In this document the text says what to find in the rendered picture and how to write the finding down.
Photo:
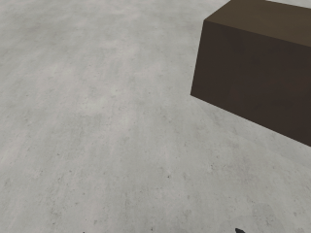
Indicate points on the pedestal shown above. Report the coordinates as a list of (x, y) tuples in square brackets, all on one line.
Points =
[(254, 61)]

